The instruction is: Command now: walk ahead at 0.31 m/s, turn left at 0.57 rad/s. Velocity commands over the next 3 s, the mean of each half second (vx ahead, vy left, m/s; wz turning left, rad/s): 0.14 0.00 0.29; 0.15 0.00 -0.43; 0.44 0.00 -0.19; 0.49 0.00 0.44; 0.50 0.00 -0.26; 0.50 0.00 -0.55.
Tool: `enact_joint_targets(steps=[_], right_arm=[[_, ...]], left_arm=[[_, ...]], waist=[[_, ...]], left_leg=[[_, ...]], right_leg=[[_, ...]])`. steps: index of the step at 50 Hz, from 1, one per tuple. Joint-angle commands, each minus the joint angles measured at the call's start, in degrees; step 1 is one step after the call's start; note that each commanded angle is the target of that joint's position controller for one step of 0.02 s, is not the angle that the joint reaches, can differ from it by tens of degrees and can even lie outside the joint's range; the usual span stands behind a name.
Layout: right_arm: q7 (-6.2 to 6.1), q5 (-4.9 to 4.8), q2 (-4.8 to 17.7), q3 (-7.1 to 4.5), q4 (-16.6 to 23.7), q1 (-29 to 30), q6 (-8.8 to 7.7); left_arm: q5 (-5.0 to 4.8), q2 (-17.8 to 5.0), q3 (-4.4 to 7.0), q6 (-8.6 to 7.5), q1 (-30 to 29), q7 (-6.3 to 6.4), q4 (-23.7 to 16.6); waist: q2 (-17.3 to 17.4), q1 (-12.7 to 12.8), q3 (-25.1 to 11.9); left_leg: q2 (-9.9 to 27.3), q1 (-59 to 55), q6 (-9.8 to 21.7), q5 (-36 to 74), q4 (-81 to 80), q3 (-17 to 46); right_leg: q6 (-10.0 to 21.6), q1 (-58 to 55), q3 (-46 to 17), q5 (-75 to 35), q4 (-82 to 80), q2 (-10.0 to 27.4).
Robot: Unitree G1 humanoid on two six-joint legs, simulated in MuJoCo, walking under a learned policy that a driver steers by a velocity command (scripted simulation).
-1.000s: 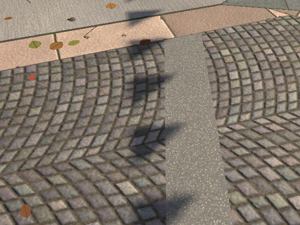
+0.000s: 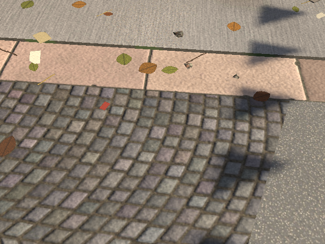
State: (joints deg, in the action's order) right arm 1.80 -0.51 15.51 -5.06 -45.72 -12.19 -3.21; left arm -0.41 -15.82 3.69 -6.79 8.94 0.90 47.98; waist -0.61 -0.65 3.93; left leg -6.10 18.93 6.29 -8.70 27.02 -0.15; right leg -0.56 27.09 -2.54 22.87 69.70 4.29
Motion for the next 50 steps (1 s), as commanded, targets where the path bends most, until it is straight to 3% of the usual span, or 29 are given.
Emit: enact_joint_targets(steps=[1,3,6,10,12,13,14,15,16,17,18,19,20,22,24,29,32,33,34,35,36,37,38,39,44,50], right_arm=[[-1.01,0.24,7.73,-1.68,4.92,1.5,-0.95],[-1.94,-0.01,9.54,-2.22,4.87,0.38,-0.41],[-3.14,-0.86,9.63,-2.31,5.06,-0.89,1.42],[-4.02,-0.45,8.19,-1.67,4.82,-2.46,2.8],[-4.23,0.0,7.33,-1.22,4.9,-2.15,2.8],[-4.3,0.04,6.81,-0.92,5.12,-1.18,2.7],[-4.27,0.06,6.01,-0.52,5.37,-0.52,2.53],[-4.17,1.05,3.88,0.26,6.36,-1.38,2.05],[-4.15,0.9,2.36,0.75,5.12,-10.42,1.58],[-3.72,0.85,4.74,0.79,4.21,-12.74,1.9],[-3.56,0.53,7.9,0.01,3.23,-10.58,2.97],[-3.78,0.64,7.49,-0.11,3.16,-6.33,4.16],[-3.97,0.94,7.45,-0.34,3.63,-3.93,5.15],[-4.32,0.59,6.58,-0.39,4.18,-1.39,5.82],[-4.79,0.33,4.68,0.0,3.4,-1.66,5.23],[-4.89,-0.03,4.49,-0.14,2.95,-0.37,3.88],[-4.01,-0.03,4.61,-0.42,1.76,-3.23,2.9],[-3.92,0.33,6.26,-0.93,1.55,-4.58,2.72],[-4.26,1.73,10.72,-1.96,1.69,-6.48,2.8],[-4.09,3.13,13.7,-2.65,2.33,-3.61,2.87],[-4.28,3.99,10.74,-1.76,4.48,-0.05,2.18],[-4.63,3.05,8.11,-1.04,5.49,2.92,1.63],[-4.79,1.49,7.24,-0.78,5.83,3.96,1.17],[-4.88,0.4,7.05,-0.61,5.47,2.92,0.77],[-4.81,0.86,8.44,-0.89,3.53,-4.95,-0.22],[-3.22,0.0,11.8,-2.32,2.9,-5.88,-0.88]], left_arm=[[1.1,-5.83,1.89,0.88,4.06,0.53,-3.37],[1.34,-4.31,1.43,1.6,0.9,0.92,-4.85],[1.11,-3.2,0.71,1.98,-3.83,0.56,-6.69],[0.63,-4.48,0.67,2.09,-7.9,-0.66,-8.12],[1.09,-6.19,1.2,1.6,-6.83,-1.03,-8.12],[1.36,-6.53,1.36,1.15,-5.25,-1.1,-7.83],[1.93,-6.78,1.43,0.54,-3.2,-1.03,-7.46],[3.16,-9.4,1.74,0.14,-1.05,-0.63,-7.74],[4.63,-10.45,1.51,0.65,0.42,-0.46,-7.66],[3.1,-4.87,0.24,1.26,2.38,-0.79,-6.0],[1.59,-2.02,-0.91,1.64,0.28,-1.4,-6.47],[1.2,-2.39,-0.92,2.43,-0.68,-1.92,-6.22],[0.71,-4.38,-0.51,3.2,-2.75,-2.16,-6.69],[0.63,-9.35,1.2,4.75,-4.79,-1.67,-7.68],[0.61,-9.96,1.91,5.66,-3.77,-1.06,-7.92],[-0.2,-9.14,2.55,6.75,-2.46,0.22,-8.24],[-1.03,-9.04,2.79,7.88,-3.26,1.06,-8.89],[-1.17,-8.2,2.59,8.11,-2.48,1.31,-9.01],[-0.96,-5.98,2.01,7.99,-3.16,1.21,-10.19],[-0.98,-5.48,2.0,7.32,-4.24,0.86,-12.19],[-0.27,-8.92,3.13,6.83,-2.44,0.62,-11.15],[-0.72,-9.92,3.77,7.03,0.18,0.32,-9.5],[-0.63,-9.07,3.71,7.52,2.19,0.29,-8.15],[-0.34,-8.24,3.48,7.73,1.92,0.15,-8.15],[-0.93,-5.36,2.12,6.44,-5.38,-1.42,-12.04],[-1.1,-4.03,0.87,5.74,-8.71,-3.21,-15.3]], waist=[[1.01,2.97,-7.23],[2.05,2.34,-7.28],[5.12,0.46,-9.98],[7.09,-1.79,-10.27],[7.67,-1.09,-9.81],[7.88,0.12,-9.59],[7.07,1.71,-10.03],[2.3,1.71,-14.2],[-9.63,-1.67,-19.09],[-14.34,-1.78,-23.02],[-8.09,-1.03,-19.05],[-5.27,-0.16,-15.33],[-4.32,-0.31,-11.05],[-6.15,-0.53,-7.16],[-7.91,0.05,-8.36],[-9.27,0.92,-10.53],[-9.11,-1.33,-9.83],[-7.38,-1.72,-9.86],[1.34,-1.78,-8.94],[16.39,-0.53,-5.91],[13.17,-0.13,-6.21],[9.21,1.52,-6.38],[8.04,1.91,-5.85],[8.31,0.86,-4.62],[7.52,-4.28,-1.68],[8.61,-4.96,0.14]], left_leg=[[15.22,-6.87,11.14,39.61,-9.45,14.66],[12.4,-4.61,9.39,41.81,-8.57,11.72],[9.81,-4.2,5.88,36.72,-6.35,10.65],[11.45,-7.44,3.84,25.47,-3.33,14.96],[13.15,-10.19,3.6,23.62,0.0,18.6],[12.88,-10.92,2.96,22.99,2.47,19.48],[10.6,-10.42,1.31,21.25,6.2,18.91],[6.57,-6.72,-1.06,13.61,14.37,16.21],[-0.15,3.34,-4.9,-15.48,26.86,11.73],[1.43,6.37,-7.61,-31.28,32.65,11.78],[4.56,6.96,-9.09,-30.96,34.6,11.59],[5.26,8.53,-10.24,-28.74,34.93,9.17],[5.87,9.52,-10.79,-26.41,32.72,7.83],[5.28,6.16,-10.67,-22.97,25.1,5.22],[3.62,3.01,-10.44,-20.25,19.93,3.6],[3.14,-0.41,-8.95,-13.47,11.12,4.41],[2.67,-7.76,-6.53,-5.62,-1.12,2.57],[5.75,-12.75,-4.8,-4.29,-4.44,4.16],[16.2,-16.79,-0.26,-7.18,-8.39,13.9],[26.53,-11.14,7.04,-0.42,-13.35,26.86],[28.95,-10.1,9.26,0.27,-13.7,27.49],[25.85,-11.3,6.61,-4.08,-13.28,22.87],[22.78,-13.68,3.85,-9.81,-13.4,19.32],[22.46,-15.87,3.14,-12.05,-14.1,18.16],[21.81,-21.0,3.36,-10.37,-17.55,11.3],[22.59,-16.63,3.13,-6.14,-18.04,2.58]], right_leg=[[-2.22,5.16,-0.59,-2.98,-5.65,1.49],[-3.21,5.13,1.01,-8.29,-14.14,-0.9],[-3.53,1.23,1.18,-19.0,-26.77,-3.96],[-3.15,-0.7,-0.03,-24.0,-36.01,-5.21],[-1.57,-1.53,-1.13,-21.46,-38.76,-4.67],[-0.25,-3.48,-0.86,-22.27,-41.75,-4.5],[1.55,-8.46,-0.52,-30.03,-46.76,-3.6],[4.68,-18.29,-6.5,-49.4,-45.28,3.68],[15.91,-30.92,-19.4,-70.69,-42.41,15.22],[21.47,-31.18,-30.03,-61.62,-45.23,20.38],[19.52,-27.34,-28.05,-46.63,-46.48,17.02],[16.45,-24.12,-24.88,-34.93,-47.77,13.07],[14.7,-19.61,-23.39,-26.49,-49.63,11.05],[12.03,-12.83,-19.81,-17.91,-52.64,6.92],[11.63,-12.88,-18.13,-16.36,-53.28,4.8],[11.81,-13.98,-21.01,-10.97,-54.16,4.82],[9.4,-9.81,-20.68,-6.84,-52.75,2.59],[7.19,-5.38,-19.21,-3.65,-50.43,0.74],[3.84,3.62,-13.33,1.23,-40.95,-3.49],[1.31,9.61,-2.64,8.4,-27.23,-11.06],[0.03,9.99,-5.02,9.04,-15.38,-7.3],[-0.01,11.19,-5.45,4.63,-10.91,-6.46],[-0.59,13.37,-4.82,0.57,-8.7,-5.66],[-1.21,16.66,-4.68,-2.25,-6.44,-4.65],[-3.28,19.94,-0.93,-8.81,-13.05,-2.1],[-1.01,9.9,3.85,-9.02,-27.07,-0.6]])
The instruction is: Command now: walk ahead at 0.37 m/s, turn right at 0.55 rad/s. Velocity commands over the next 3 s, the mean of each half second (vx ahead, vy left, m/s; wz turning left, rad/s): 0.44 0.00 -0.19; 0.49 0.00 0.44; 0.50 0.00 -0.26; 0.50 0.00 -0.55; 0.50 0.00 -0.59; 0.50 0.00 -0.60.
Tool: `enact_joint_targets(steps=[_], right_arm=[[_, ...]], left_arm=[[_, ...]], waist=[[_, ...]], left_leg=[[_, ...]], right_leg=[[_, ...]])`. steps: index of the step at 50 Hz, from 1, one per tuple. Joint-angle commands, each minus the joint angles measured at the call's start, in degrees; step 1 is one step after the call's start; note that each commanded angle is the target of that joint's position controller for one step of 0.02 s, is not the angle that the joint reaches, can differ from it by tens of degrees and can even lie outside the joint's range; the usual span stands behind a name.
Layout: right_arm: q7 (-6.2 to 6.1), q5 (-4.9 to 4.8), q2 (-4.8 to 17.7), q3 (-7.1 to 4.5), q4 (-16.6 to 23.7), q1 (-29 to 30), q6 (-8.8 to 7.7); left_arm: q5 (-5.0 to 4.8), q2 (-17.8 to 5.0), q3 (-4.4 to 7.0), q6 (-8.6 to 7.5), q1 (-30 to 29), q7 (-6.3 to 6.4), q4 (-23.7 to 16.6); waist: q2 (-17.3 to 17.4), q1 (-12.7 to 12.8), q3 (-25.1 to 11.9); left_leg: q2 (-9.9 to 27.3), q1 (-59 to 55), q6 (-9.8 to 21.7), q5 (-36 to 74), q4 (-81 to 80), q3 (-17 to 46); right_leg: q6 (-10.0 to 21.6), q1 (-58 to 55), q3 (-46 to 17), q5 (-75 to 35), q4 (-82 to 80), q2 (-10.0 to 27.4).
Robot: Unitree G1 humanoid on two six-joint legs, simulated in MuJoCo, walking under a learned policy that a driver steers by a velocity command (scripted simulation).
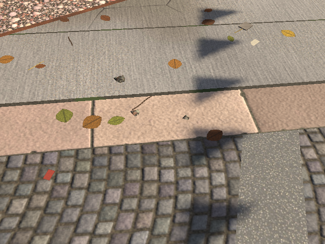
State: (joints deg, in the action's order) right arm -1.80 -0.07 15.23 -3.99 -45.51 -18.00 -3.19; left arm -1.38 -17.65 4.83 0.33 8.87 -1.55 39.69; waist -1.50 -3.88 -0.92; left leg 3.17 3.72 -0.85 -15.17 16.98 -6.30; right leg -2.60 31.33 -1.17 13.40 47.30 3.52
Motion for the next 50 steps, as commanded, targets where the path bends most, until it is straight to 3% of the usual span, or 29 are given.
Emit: enact_joint_targets(steps=[1,3,5,6,7,8,9,10,11,12,13,14,17,21,27,30,32,33,34,35,36,37,38,39,40,43,45,47,50], right_arm=[[0.7,-0.74,12.39,-3.58,2.57,-0.17,-0.94],[1.28,-1.43,12.95,-3.91,2.26,-0.25,-0.84],[1.53,-2.1,13.67,-4.11,2.33,1.57,-0.44],[1.45,-2.2,13.23,-3.88,2.51,2.22,-0.4],[1.37,-1.57,10.79,-2.98,2.58,1.09,-0.6],[1.35,1.05,5.81,-1.12,6.06,2.17,-1.12],[1.48,0.4,4.66,-0.28,7.97,2.87,-3.1],[2.17,-2.11,9.97,-1.49,7.57,5.6,-4.05],[2.48,-2.52,10.65,-1.58,7.28,6.0,-4.31],[2.22,-1.4,10.11,-1.52,5.85,5.41,-4.13],[2.11,-0.5,9.73,-1.63,4.84,4.66,-3.46],[2.49,-0.64,8.93,-1.48,4.23,2.4,-2.75],[2.66,-0.88,7.18,-1.04,3.12,1.93,-1.26],[3.0,-1.21,4.89,-0.08,4.96,8.17,-1.51],[5.39,-1.41,3.01,1.04,9.04,17.21,-2.06],[6.28,-1.2,4.45,0.41,10.62,16.34,-1.87],[6.04,-1.18,7.81,-1.2,9.88,8.8,-1.21],[5.3,-1.23,10.67,-2.66,8.47,0.41,-1.09],[4.06,-1.03,15.24,-3.92,7.49,-7.63,-0.37],[4.0,-1.4,17.55,-4.26,8.43,-6.02,-0.83],[3.83,-1.23,12.7,-3.03,8.43,-6.86,-0.82],[3.55,-0.87,10.6,-2.42,8.77,-4.58,-0.91],[3.6,-0.96,9.99,-2.12,9.35,-0.84,-1.04],[3.52,-0.89,8.35,-1.59,10.09,2.43,-1.1],[3.29,-0.12,8.42,-1.41,11.06,4.17,-1.07],[2.58,-0.41,9.17,-1.64,10.73,5.3,-1.24],[1.9,-0.59,10.7,-2.04,10.09,4.42,-1.04],[1.48,-0.97,10.51,-1.89,9.19,3.4,-0.64],[1.74,-0.87,9.93,-1.34,7.01,-0.87,-0.66]], left_arm=[[-0.17,-2.37,-0.31,-1.37,-8.81,-0.96,-7.32],[-0.31,-2.81,-0.31,-1.26,-8.85,-1.29,-7.95],[-0.15,-3.58,0.19,-1.13,-5.25,-1.47,-7.43],[-0.02,-4.98,1.2,-1.01,0.24,-1.29,-5.74],[-0.29,-8.75,3.32,-0.73,9.55,-0.66,-3.01],[-0.34,-15.88,5.03,-0.62,17.38,0.56,-2.26],[-0.09,-16.41,4.0,-1.99,16.54,0.21,-3.91],[0.32,-10.94,2.31,-3.03,14.6,-0.23,-3.4],[0.62,-8.39,1.42,-3.54,12.43,-0.31,-3.29],[0.67,-6.43,0.66,-3.73,8.54,-0.3,-3.62],[1.14,-4.6,-0.02,-3.96,5.21,-0.36,-3.97],[1.65,-5.19,0.01,-4.36,4.07,-0.23,-4.0],[1.99,-5.53,0.28,-5.75,4.57,0.16,-2.33],[2.08,-5.47,0.12,-6.2,6.46,1.05,-0.12],[1.16,-6.74,0.6,-5.21,11.09,2.15,3.49],[1.2,-8.56,1.1,-3.72,10.6,3.12,3.62],[1.44,-10.18,1.39,-2.57,10.01,3.97,3.08],[1.16,-10.36,1.28,-2.39,8.68,4.2,2.56],[2.27,-7.87,0.11,-3.19,9.85,4.23,1.25],[2.54,-0.53,-2.29,-4.96,15.74,2.68,-0.78],[0.82,-6.3,-1.24,-7.29,10.08,1.37,-1.26],[-1.13,-7.61,-1.03,-8.35,4.97,0.71,-3.49],[-0.36,-6.46,-1.4,-8.88,3.16,0.83,-4.17],[1.24,-6.58,-0.95,-8.62,2.57,1.23,-3.91],[1.69,-6.72,-0.74,-8.0,4.05,1.22,-4.03],[2.47,-5.27,-1.08,-6.21,6.11,1.71,-3.7],[2.75,-3.59,-1.83,-5.8,2.06,2.04,-4.99],[2.47,-2.24,-2.44,-5.97,-1.49,1.84,-5.26],[1.26,-2.51,-2.53,-6.7,-5.84,0.88,-5.45]], waist=[[9.54,-1.63,5.21],[9.7,-1.04,5.32],[8.94,2.39,3.93],[7.45,5.51,0.76],[3.38,9.52,-5.19],[-11.55,11.33,-9.54],[-15.32,10.46,-15.53],[-7.85,11.35,-9.75],[-7.17,9.58,-5.59],[-2.76,7.44,-2.86],[-2.56,5.49,-0.57],[-5.73,3.69,-0.67],[-1.97,2.8,0.56],[-1.4,5.06,3.61],[-0.13,8.27,7.16],[-2.66,6.12,3.51],[-5.2,1.64,-2.48],[-3.77,-3.35,-6.77],[3.89,-5.77,-13.48],[17.18,0.63,-20.12],[8.77,-3.54,-21.37],[5.53,-3.11,-12.64],[-1.39,-0.07,-5.91],[-2.86,1.93,-2.63],[0.18,3.86,-1.24],[2.21,5.71,0.04],[2.99,4.48,1.04],[4.6,2.57,0.53],[6.49,-1.08,-0.06]], left_leg=[[13.46,-0.79,10.13,0.62,-7.47,7.65],[14.51,-0.45,9.71,1.51,-5.99,6.58],[14.71,1.37,8.24,9.26,-0.68,3.85],[13.08,4.4,6.64,18.85,7.1,0.34],[9.55,10.14,3.99,24.39,21.52,-4.29],[3.65,31.03,-0.98,0.07,45.59,-6.14],[-3.3,44.62,-1.59,-18.66,57.25,6.39],[0.58,49.35,-0.14,-13.9,60.19,9.51],[3.09,48.77,1.61,-8.93,58.07,8.54],[5.42,45.29,1.85,-4.17,54.36,8.69],[6.76,41.55,2.06,-0.18,50.77,8.88],[7.13,37.87,1.66,2.71,50.02,8.94],[6.36,37.62,0.24,8.78,46.57,8.77],[3.01,37.04,0.42,20.9,30.78,9.23],[0.03,38.57,3.44,22.54,16.79,6.19],[-3.82,34.39,6.04,13.71,16.23,1.97],[-7.51,24.04,8.63,7.35,17.27,-0.3],[-8.51,10.32,10.91,10.6,13.17,1.02],[1.4,-8.54,14.9,12.51,13.48,16.04],[15.71,-27.41,27.77,2.99,7.45,50.28],[14.55,-28.24,25.3,-3.17,2.28,51.92],[12.88,-21.03,22.1,-2.58,0.95,43.08],[10.57,-10.82,20.28,2.73,-0.36,37.53],[8.26,-3.98,19.12,8.14,-1.62,33.16],[7.24,1.75,19.73,13.3,-2.87,31.48],[4.86,10.62,19.54,20.29,-4.57,25.65],[2.51,14.57,18.09,20.76,-4.52,21.99],[0.05,15.41,15.43,16.81,-3.4,18.39],[2.22,11.3,13.83,11.46,-2.26,18.79]], right_leg=[[1.81,3.83,3.3,1.18,-6.15,0.04],[3.69,0.75,4.53,2.53,-8.42,-0.28],[6.18,-6.73,7.07,2.34,-12.86,-2.45],[7.62,-16.42,8.81,0.1,-15.73,-5.13],[9.82,-30.79,6.66,-0.31,-17.01,-6.26],[17.0,-46.86,-19.23,4.76,-21.72,8.97],[24.89,-51.67,-45.01,14.45,-32.94,17.93],[22.57,-47.87,-37.32,13.43,-33.84,17.67],[20.01,-42.24,-28.98,9.52,-32.51,15.49],[17.81,-35.65,-22.37,3.77,-32.49,12.71],[15.85,-30.44,-16.8,-2.5,-33.92,9.77],[15.83,-26.73,-14.04,-8.41,-35.23,9.53],[15.26,-24.77,-6.0,-20.95,-37.52,8.07],[12.18,-24.75,2.25,-22.9,-39.73,6.08],[10.13,-34.92,6.55,-27.97,-39.44,9.64],[8.98,-40.72,8.57,-52.68,-30.43,10.59],[8.12,-41.48,9.52,-68.35,-16.87,10.31],[6.86,-35.12,10.69,-64.98,-4.46,8.64],[5.2,-20.24,10.68,-40.87,13.94,5.07],[1.15,4.98,2.75,17.47,35.38,-8.9],[2.81,11.34,-7.66,17.2,38.38,-6.08],[3.95,13.87,-7.24,12.72,34.77,-3.19],[4.22,12.64,-5.99,9.61,28.33,-0.83],[3.72,9.85,-5.22,7.63,23.03,0.87],[2.91,6.25,-5.12,6.87,21.95,1.5],[-0.3,3.03,-2.85,4.68,13.83,2.47],[-1.91,1.88,-1.46,-2.26,5.62,1.71],[-2.24,-1.36,-0.67,-12.33,-4.53,0.3],[-1.27,-3.52,-0.11,-21.56,-12.35,-0.61]])
Over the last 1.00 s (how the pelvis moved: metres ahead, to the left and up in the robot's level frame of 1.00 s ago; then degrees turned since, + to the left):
0.21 -0.02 0.01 -9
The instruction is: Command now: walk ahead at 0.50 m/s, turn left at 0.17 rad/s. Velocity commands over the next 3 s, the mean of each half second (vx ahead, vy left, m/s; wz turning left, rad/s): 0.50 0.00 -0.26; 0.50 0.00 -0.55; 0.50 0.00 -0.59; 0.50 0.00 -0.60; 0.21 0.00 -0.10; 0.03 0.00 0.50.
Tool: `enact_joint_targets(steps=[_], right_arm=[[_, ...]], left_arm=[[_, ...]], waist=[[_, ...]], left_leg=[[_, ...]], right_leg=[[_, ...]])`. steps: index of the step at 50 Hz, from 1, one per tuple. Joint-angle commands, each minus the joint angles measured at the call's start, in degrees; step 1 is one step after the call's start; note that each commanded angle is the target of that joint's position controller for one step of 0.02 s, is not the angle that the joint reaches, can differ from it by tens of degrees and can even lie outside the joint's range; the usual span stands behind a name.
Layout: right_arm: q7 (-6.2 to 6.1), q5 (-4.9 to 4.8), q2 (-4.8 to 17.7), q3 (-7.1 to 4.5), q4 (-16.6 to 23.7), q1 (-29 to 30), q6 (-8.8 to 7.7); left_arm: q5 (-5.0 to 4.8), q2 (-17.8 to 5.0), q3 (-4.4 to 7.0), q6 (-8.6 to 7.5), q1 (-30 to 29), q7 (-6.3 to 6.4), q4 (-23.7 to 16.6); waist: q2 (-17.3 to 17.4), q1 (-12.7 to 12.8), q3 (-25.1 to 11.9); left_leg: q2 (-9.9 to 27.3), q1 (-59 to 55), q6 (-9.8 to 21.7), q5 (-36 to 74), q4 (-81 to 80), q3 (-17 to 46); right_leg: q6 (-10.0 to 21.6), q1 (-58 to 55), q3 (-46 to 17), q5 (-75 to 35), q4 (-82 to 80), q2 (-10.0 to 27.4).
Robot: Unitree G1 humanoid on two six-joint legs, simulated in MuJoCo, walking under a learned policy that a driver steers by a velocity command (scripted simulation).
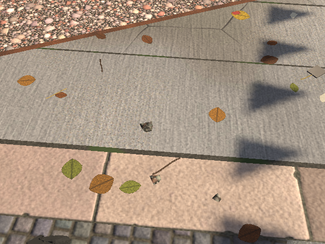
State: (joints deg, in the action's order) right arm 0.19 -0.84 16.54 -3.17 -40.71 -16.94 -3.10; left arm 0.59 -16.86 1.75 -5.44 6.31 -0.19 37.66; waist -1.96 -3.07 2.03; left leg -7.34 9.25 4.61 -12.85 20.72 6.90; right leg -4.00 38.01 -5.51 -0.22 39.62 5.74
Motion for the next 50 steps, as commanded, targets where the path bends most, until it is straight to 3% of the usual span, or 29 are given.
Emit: enact_joint_targets(steps=[1,3,5,6,7,8,9,10,11,12,13,15,17,22,27,29,31,32,33,34,35,36,37,38,39,42,45,50], right_arm=[[-0.07,-0.12,8.79,-2.09,1.72,-2.72,-0.77],[0.14,0.05,9.34,-2.11,0.92,-3.72,-0.69],[0.11,0.29,9.83,-2.25,0.17,-3.71,-0.37],[0.01,0.24,9.98,-2.3,0.15,-2.58,-0.19],[-0.13,0.36,9.2,-2.0,0.35,-1.7,-0.03],[-0.49,1.12,7.51,-1.15,1.41,-1.49,-0.03],[-0.57,0.97,4.52,-0.16,2.6,-7.87,-1.07],[-0.25,1.06,5.29,0.12,3.02,-6.76,-2.07],[0.33,-0.39,8.8,-0.69,3.95,-1.21,-2.68],[0.53,-0.4,8.37,-0.48,5.0,3.44,-3.12],[0.47,0.88,7.61,-0.51,5.71,6.11,-3.4],[0.3,1.91,6.76,-0.73,5.81,4.54,-3.37],[0.07,2.06,5.77,-0.57,5.19,3.74,-2.93],[-0.11,1.79,3.35,0.34,6.9,13.29,-2.88],[0.94,0.79,3.96,0.06,8.42,20.75,-3.93],[1.18,0.56,4.98,-0.49,8.49,20.84,-4.38],[0.95,0.41,6.49,-1.41,7.46,16.41,-4.81],[0.51,0.79,7.99,-2.29,6.28,10.91,-5.01],[-0.08,1.68,10.74,-3.21,5.46,1.94,-5.05],[-0.3,2.18,14.98,-4.33,3.78,-4.31,-4.16],[0.06,0.51,11.18,-3.73,3.25,-4.87,-3.64],[-0.13,0.41,7.18,-2.69,3.89,-2.0,-3.32],[-0.19,0.92,5.87,-2.16,4.07,0.73,-2.93],[-0.09,1.17,4.82,-1.76,3.52,2.59,-2.75],[-0.09,1.56,4.0,-1.4,3.12,3.64,-2.84],[0.12,1.09,4.76,-1.83,1.63,4.39,-3.46],[0.02,1.13,7.19,-2.6,0.02,4.22,-3.59],[-0.31,0.54,9.43,-2.89,-2.17,2.36,-2.76]], left_arm=[[-0.98,-3.88,0.72,-1.07,-4.57,-0.74,-3.84],[-1.13,-4.93,1.11,-1.33,-6.31,-1.22,-4.86],[-1.35,-5.76,1.54,-1.4,-4.87,-1.6,-5.07],[-1.35,-6.39,1.98,-1.42,-1.87,-1.65,-4.48],[-1.09,-8.0,2.98,-1.46,4.31,-1.53,-2.71],[-0.7,-10.83,3.92,-1.45,13.03,-1.36,-1.31],[-0.3,-16.4,5.43,-0.92,18.34,-1.48,-0.58],[-1.82,-13.01,4.81,-0.52,20.5,-1.99,0.33],[-1.96,-9.36,3.72,-0.2,17.76,-1.72,-0.22],[-1.1,-8.46,3.39,0.25,14.87,-1.51,-1.2],[-0.73,-7.64,2.99,0.64,12.9,-1.56,-1.56],[-0.55,-6.78,2.63,0.75,10.75,-1.2,-2.16],[-0.93,-7.03,2.76,0.76,10.73,-0.7,-1.77],[-1.79,-9.19,3.64,1.52,14.39,0.8,0.69],[-2.44,-8.81,3.75,2.81,18.52,1.44,2.95],[-2.41,-8.87,3.92,3.35,18.22,1.7,3.18],[-2.24,-8.79,4.12,3.77,16.51,1.75,2.9],[-2.07,-7.54,3.72,3.74,15.24,1.55,2.27],[-1.27,-4.89,2.71,3.47,13.91,1.25,0.85],[-2.05,-0.46,1.29,2.86,22.02,1.21,-0.08],[-2.78,-4.87,1.73,2.55,23.22,1.3,0.27],[-2.86,-8.76,2.9,2.76,17.76,1.25,0.38],[-2.28,-8.89,3.12,3.04,13.69,1.26,-0.38],[-1.68,-8.11,3.25,3.08,11.19,1.09,-1.24],[-1.7,-7.23,3.41,3.32,10.76,0.77,-1.63],[-2.14,-3.74,2.71,4.21,10.4,0.16,-2.6],[-1.64,-2.98,2.3,4.2,7.12,-0.22,-4.03],[-1.83,-2.06,1.66,3.16,-1.36,-2.0,-5.98]], waist=[[7.18,-2.52,-2.62],[7.4,-2.92,-1.88],[8.37,-1.63,-1.21],[8.56,0.47,-1.89],[7.21,3.71,-5.55],[3.66,7.43,-13.04],[-9.95,6.26,-20.12],[-14.2,7.13,-20.32],[-7.71,7.98,-12.42],[-2.12,7.82,-7.41],[1.77,6.7,-3.1],[-1.48,3.75,-2.74],[-2.74,2.96,-3.5],[-2.6,5.78,-2.23],[-3.13,7.99,-1.78],[-3.98,7.25,-1.56],[-5.54,4.46,-2.68],[-5.03,1.49,-6.2],[-1.35,-2.81,-14.19],[14.47,-0.68,-22.63],[17.32,-0.78,-21.19],[10.38,-1.97,-12.43],[6.18,-1.4,-7.06],[5.44,-0.34,-3.08],[6.85,1.03,-1.61],[8.3,2.45,-0.45],[6.51,2.28,-0.28],[4.95,-0.69,0.91]], left_leg=[[14.0,3.32,8.15,8.4,-5.07,6.43],[17.03,-2.15,7.62,9.68,-3.11,8.48],[19.28,-6.67,6.59,15.15,-1.19,9.02],[18.84,-7.58,5.59,22.68,1.76,7.69],[16.25,-7.52,4.21,32.6,9.07,4.65],[13.27,-1.99,2.05,30.22,22.54,0.91],[4.62,18.6,-3.31,9.63,44.24,-4.73],[2.85,30.78,-4.22,-17.51,50.91,-0.88],[6.5,36.28,-3.5,-14.49,54.22,1.1],[8.5,36.27,-2.97,-10.34,52.47,-0.24],[9.96,35.49,-2.95,-7.46,47.88,-1.11],[11.6,30.11,-4.14,-3.97,41.24,-1.4],[11.31,28.42,-5.83,-2.77,37.15,-2.74],[8.75,25.33,-8.4,11.85,18.93,-3.32],[5.93,20.92,-7.43,16.01,8.67,-2.36],[5.63,18.94,-6.4,12.99,6.03,-1.54],[5.67,12.13,-4.39,10.05,3.64,-2.28],[7.11,2.8,-2.43,11.13,1.99,-2.29],[15.4,-12.5,1.45,9.54,4.63,4.64],[29.01,-33.22,10.92,3.1,3.56,27.4],[32.58,-32.24,12.29,-8.9,-0.42,38.38],[29.61,-24.64,9.51,-10.72,-2.07,30.32],[26.77,-17.22,7.36,-5.38,-3.17,22.0],[24.36,-11.13,6.56,0.32,-4.97,16.69],[22.51,-7.07,5.8,3.79,-6.61,12.28],[21.46,-1.93,6.63,9.06,-10.63,4.6],[22.11,-2.73,7.3,15.23,-11.94,-0.95],[20.62,-5.02,4.58,18.2,-11.54,-10.11]], right_leg=[[1.05,-9.11,4.04,-7.1,-6.16,-2.72],[3.43,-6.55,3.97,-2.47,-8.27,-2.87],[5.91,-6.39,4.33,3.18,-9.43,-3.45],[7.38,-9.93,5.38,4.71,-10.92,-4.59],[9.21,-18.16,6.45,3.59,-12.1,-6.11],[12.75,-31.83,-0.61,-0.81,-10.49,-0.5],[22.41,-51.72,-24.95,7.11,-13.52,10.75],[24.21,-56.7,-40.93,19.7,-22.3,13.65],[21.28,-51.93,-35.88,26.17,-23.05,12.85],[19.67,-44.68,-29.36,23.16,-23.68,10.55],[18.85,-38.18,-24.4,17.6,-24.96,8.06],[18.74,-32.43,-19.76,7.63,-26.6,4.78],[19.15,-30.21,-16.07,1.37,-27.11,3.28],[16.93,-26.65,-11.09,-2.82,-26.46,0.1],[15.33,-29.64,-15.53,0.54,-22.79,0.82],[14.68,-32.24,-18.64,1.1,-20.48,1.73],[13.49,-32.5,-19.97,-2.98,-16.64,1.55],[11.89,-30.55,-18.2,-6.59,-10.89,-0.99],[10.0,-23.68,-14.51,-1.84,2.92,-3.8],[5.92,-3.86,-6.39,25.7,21.56,-12.31],[5.04,5.01,-5.46,34.13,31.01,-8.48],[4.41,7.44,-5.49,29.1,34.0,-5.87],[3.93,6.38,-3.29,24.61,33.42,-3.92],[3.64,5.51,-2.62,21.87,31.04,-2.57],[3.68,3.47,-2.27,20.12,29.32,-1.07],[3.2,1.58,-0.23,17.8,25.54,0.54],[2.5,3.32,0.12,11.28,18.83,1.38],[4.14,-0.67,4.1,-1.61,3.16,-0.12]])
Over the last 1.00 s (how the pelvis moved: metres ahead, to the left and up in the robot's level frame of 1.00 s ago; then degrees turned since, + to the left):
0.51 -0.08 0.00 12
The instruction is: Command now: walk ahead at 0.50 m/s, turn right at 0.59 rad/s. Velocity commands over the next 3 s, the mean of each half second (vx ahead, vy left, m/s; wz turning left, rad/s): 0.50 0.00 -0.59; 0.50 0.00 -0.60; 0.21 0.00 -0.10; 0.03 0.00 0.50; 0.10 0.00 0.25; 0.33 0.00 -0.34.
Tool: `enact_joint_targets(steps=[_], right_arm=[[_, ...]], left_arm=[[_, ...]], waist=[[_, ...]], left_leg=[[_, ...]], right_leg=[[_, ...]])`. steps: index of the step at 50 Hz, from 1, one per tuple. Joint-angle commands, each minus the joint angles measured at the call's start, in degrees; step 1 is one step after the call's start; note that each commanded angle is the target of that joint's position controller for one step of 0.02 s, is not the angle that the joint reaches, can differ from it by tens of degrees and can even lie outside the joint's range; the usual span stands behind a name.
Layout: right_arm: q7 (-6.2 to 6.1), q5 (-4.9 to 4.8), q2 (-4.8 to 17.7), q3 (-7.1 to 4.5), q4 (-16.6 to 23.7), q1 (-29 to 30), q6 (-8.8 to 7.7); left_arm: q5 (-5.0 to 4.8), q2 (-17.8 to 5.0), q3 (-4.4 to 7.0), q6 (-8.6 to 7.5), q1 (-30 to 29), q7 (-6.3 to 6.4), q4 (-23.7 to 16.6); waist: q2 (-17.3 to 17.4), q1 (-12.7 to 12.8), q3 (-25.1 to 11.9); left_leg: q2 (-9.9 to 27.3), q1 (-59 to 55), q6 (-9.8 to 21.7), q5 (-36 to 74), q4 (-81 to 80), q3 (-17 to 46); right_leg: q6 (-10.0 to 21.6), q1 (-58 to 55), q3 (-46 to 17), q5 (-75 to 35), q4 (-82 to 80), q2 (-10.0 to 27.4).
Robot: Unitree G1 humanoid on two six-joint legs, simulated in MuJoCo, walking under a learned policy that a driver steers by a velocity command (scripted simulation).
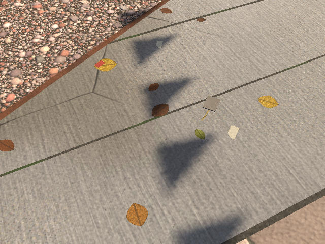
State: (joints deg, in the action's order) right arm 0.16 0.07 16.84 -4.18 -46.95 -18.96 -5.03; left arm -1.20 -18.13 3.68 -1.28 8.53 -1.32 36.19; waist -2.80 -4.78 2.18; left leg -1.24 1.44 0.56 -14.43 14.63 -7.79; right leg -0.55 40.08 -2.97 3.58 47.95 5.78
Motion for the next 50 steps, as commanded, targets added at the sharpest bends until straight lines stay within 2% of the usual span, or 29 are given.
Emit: enact_joint_targets(steps=[1,3,5,6,7,8,9,10,11,12,13,14,15,18,23,25,28,30,31,32,33,34,35,36,37,39,41,44,50], right_arm=[[-0.29,-0.64,9.68,-2.01,3.54,3.49,-0.58],[-0.29,-1.27,10.78,-2.36,2.61,2.22,0.03],[-0.49,-1.75,12.23,-2.81,2.28,2.01,0.78],[-0.73,-1.96,13.2,-3.11,2.3,2.0,1.18],[-0.98,-2.13,13.52,-3.16,2.44,2.47,1.65],[-1.28,-1.78,11.98,-2.48,2.81,1.95,1.7],[-0.83,0.88,5.73,-0.23,5.62,-2.58,0.95],[-0.07,0.77,4.8,0.92,7.24,-1.3,-1.03],[0.62,-1.74,9.7,-0.49,8.44,5.43,-2.22],[0.71,-2.36,9.13,-0.11,9.45,7.98,-2.89],[0.27,-1.13,8.51,-0.03,8.86,7.97,-2.99],[-0.03,-0.07,8.98,-0.45,8.42,7.11,-2.55],[0.03,0.27,8.9,-0.57,8.16,6.17,-1.88],[-0.17,0.96,6.72,-0.11,7.97,6.53,-0.56],[0.41,0.53,3.77,1.24,10.67,17.87,-0.77],[0.92,-0.16,4.34,1.15,11.54,20.75,-1.18],[1.42,-0.53,6.59,0.22,11.97,20.85,-1.74],[1.37,-0.65,7.58,-0.53,11.34,17.42,-2.14],[1.08,-0.44,8.27,-1.18,10.19,13.02,-2.31],[0.64,0.5,10.36,-2.0,9.54,6.41,-2.61],[0.24,1.46,15.07,-3.1,8.78,-0.23,-2.23],[0.87,0.13,14.33,-3.27,6.95,-3.3,-1.47],[0.77,-0.29,9.45,-2.03,8.1,-0.27,-1.3],[0.5,0.0,7.52,-1.35,8.45,2.58,-0.85],[0.4,0.4,6.04,-0.77,8.38,4.92,-0.63],[0.05,0.77,4.58,-0.3,7.63,6.76,-0.8],[0.0,0.35,4.92,-0.57,6.66,6.39,-1.29],[-0.07,0.36,7.0,-1.33,5.09,5.37,-1.47],[-0.48,-0.23,9.43,-1.74,2.81,3.32,-0.29]], left_arm=[[-0.15,-0.83,-0.29,-1.01,-5.2,-1.2,-5.2],[-0.27,-1.4,-0.1,-0.89,-7.5,-1.77,-6.65],[0.04,-2.8,0.61,-0.66,-7.06,-2.09,-7.49],[0.3,-4.09,1.34,-0.4,-4.6,-2.04,-7.28],[0.34,-6.09,2.61,-0.15,2.09,-1.83,-5.78],[0.08,-9.42,4.54,0.25,12.15,-0.99,-3.13],[-0.28,-16.49,6.11,0.48,16.53,0.15,-2.52],[-0.55,-16.09,5.36,-0.37,16.48,-0.15,-4.47],[0.07,-11.6,3.92,-1.13,15.68,-0.58,-4.01],[0.24,-9.93,3.35,-1.61,13.35,-0.54,-3.57],[0.26,-8.39,2.77,-1.75,9.43,-0.42,-3.9],[0.76,-6.97,2.23,-1.83,6.36,-0.26,-4.57],[1.27,-6.6,2.01,-1.87,4.63,-0.07,-5.16],[0.97,-7.26,2.22,-2.36,4.8,0.79,-3.97],[0.14,-8.54,2.7,-1.86,8.98,2.05,-1.18],[-0.15,-9.04,2.91,-1.66,11.04,2.16,-0.02],[-0.42,-8.22,2.83,-1.27,12.24,2.33,1.06],[-0.22,-7.94,2.9,-0.87,11.47,2.37,1.14],[-0.1,-6.46,2.45,-0.71,11.24,2.31,1.04],[0.3,-3.27,1.28,-0.84,11.38,2.09,0.49],[-0.09,0.75,0.04,-1.15,18.02,2.05,-0.4],[-1.32,-2.22,0.12,-1.53,19.58,2.21,-1.4],[-1.48,-7.38,1.47,-1.3,14.95,2.38,-0.6],[-0.77,-8.43,1.88,-0.89,10.13,2.43,-1.4],[-0.07,-7.71,1.95,-0.69,8.02,2.31,-1.86],[-0.32,-5.48,1.97,-0.22,8.11,1.76,-2.05],[-0.46,-3.32,1.58,0.3,7.7,1.5,-2.33],[-0.05,-2.15,1.16,0.45,4.74,1.29,-3.58],[-0.09,-0.39,0.23,-0.55,-4.65,-0.87,-5.65]], waist=[[5.8,0.56,1.16],[6.03,0.4,1.98],[6.97,1.86,0.89],[7.99,3.68,-1.25],[7.62,7.8,-4.94],[5.64,12.64,-10.0],[-8.53,10.42,-16.13],[-10.55,10.01,-26.17],[-4.17,12.43,-20.45],[-2.48,10.91,-13.01],[1.72,8.1,-8.5],[0.97,5.72,-6.33],[-0.3,4.18,-5.58],[0.03,3.41,-4.4],[-1.23,7.56,-1.73],[-1.65,8.68,-1.33],[-2.83,8.03,-1.45],[-4.61,5.97,-1.97],[-4.47,3.72,-3.69],[-1.43,0.62,-9.62],[12.05,1.52,-18.52],[22.21,1.61,-19.86],[13.81,0.17,-11.93],[9.79,0.21,-6.73],[7.78,1.23,-3.36],[10.03,3.32,-1.24],[9.71,3.6,-0.88],[7.41,3.34,-0.36],[6.07,0.16,1.92]], left_leg=[[15.02,1.42,8.23,19.84,-5.21,3.84],[16.38,-2.18,7.34,22.25,-3.8,2.6],[16.97,-5.05,6.17,35.49,1.23,0.51],[16.78,-5.77,5.5,45.45,6.48,-0.74],[15.64,-4.37,4.38,51.81,15.99,-2.51],[13.54,3.82,2.4,47.73,29.47,-3.74],[7.18,28.13,-1.12,7.87,51.67,-3.55],[-1.04,40.26,-2.06,-20.13,63.77,9.07],[2.48,46.05,-0.91,-15.64,65.49,13.57],[4.54,46.59,-0.01,-10.72,61.71,12.57],[6.65,43.43,-0.3,-7.14,56.56,12.43],[8.08,38.95,-0.77,-4.84,52.45,12.61],[8.47,35.65,-1.33,-3.43,50.96,12.64],[7.47,33.16,-3.86,0.64,44.42,11.1],[3.7,29.53,-4.97,17.57,23.33,10.95],[2.38,27.05,-4.71,19.69,19.24,11.38],[1.96,25.04,-3.22,16.06,14.96,13.33],[1.64,20.57,-1.43,10.89,13.5,12.68],[1.65,14.27,-0.06,10.39,11.43,11.68],[7.37,2.42,2.91,8.79,11.96,16.3],[20.71,-18.16,10.39,1.64,10.22,35.63],[26.81,-21.57,14.53,-17.09,3.41,55.33],[24.22,-15.07,12.18,-22.94,1.15,49.92],[21.92,-8.4,10.0,-16.64,1.14,40.73],[19.34,-2.27,9.31,-8.73,0.1,33.76],[16.04,3.99,8.29,-0.25,-2.47,24.67],[15.68,5.22,9.12,5.12,-4.38,19.45],[16.77,3.5,10.42,12.39,-5.79,14.18],[15.48,0.72,8.13,18.03,-5.91,2.99]], right_leg=[[1.18,-2.98,2.2,-5.37,-7.09,-0.42],[2.53,-2.85,3.29,-2.5,-9.95,-1.02],[4.61,-6.34,5.86,3.35,-11.71,-3.47],[5.87,-10.82,7.68,6.38,-11.98,-5.66],[7.63,-19.88,9.08,5.93,-14.39,-8.21],[9.94,-35.59,7.32,3.04,-16.55,-9.35],[18.04,-58.21,-17.83,4.16,-16.66,5.73],[25.68,-65.69,-45.22,16.03,-27.76,14.07],[21.73,-61.93,-39.13,17.96,-30.51,12.5],[19.61,-53.7,-31.75,15.19,-30.91,10.35],[17.84,-44.85,-25.82,9.2,-31.22,7.92],[17.02,-37.97,-21.57,2.98,-32.15,6.0],[16.96,-33.55,-20.08,-0.01,-33.47,4.86],[17.58,-26.97,-15.22,-7.28,-34.99,2.97],[13.91,-24.1,-11.78,-0.1,-34.26,-0.68],[13.3,-24.52,-13.92,3.01,-33.37,0.15],[12.15,-28.93,-19.01,5.87,-28.84,1.94],[10.96,-30.24,-21.44,4.62,-25.02,2.08],[9.57,-29.5,-20.76,3.56,-21.18,0.13],[7.54,-25.73,-17.47,5.33,-9.68,-3.1],[3.17,-9.39,-9.31,23.0,9.79,-10.77],[1.86,3.47,-6.9,31.37,22.2,-9.51],[1.32,6.6,-7.98,26.15,26.74,-6.44],[1.11,6.21,-5.7,21.75,26.97,-4.6],[0.92,4.29,-5.18,18.47,24.67,-2.98],[1.0,-0.21,-4.45,15.01,20.73,-0.47],[0.7,-0.41,-3.23,13.24,18.59,0.06],[-0.15,2.48,-3.16,7.97,12.5,0.67],[0.87,-1.24,2.11,-5.0,-5.23,-0.37]])
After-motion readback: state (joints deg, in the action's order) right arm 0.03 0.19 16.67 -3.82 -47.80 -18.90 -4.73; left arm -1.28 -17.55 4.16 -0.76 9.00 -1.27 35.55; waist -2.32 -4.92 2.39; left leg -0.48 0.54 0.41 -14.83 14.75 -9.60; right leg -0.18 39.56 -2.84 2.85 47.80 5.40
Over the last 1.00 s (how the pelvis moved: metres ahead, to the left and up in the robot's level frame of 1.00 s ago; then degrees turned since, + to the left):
0.55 -0.12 0.00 -29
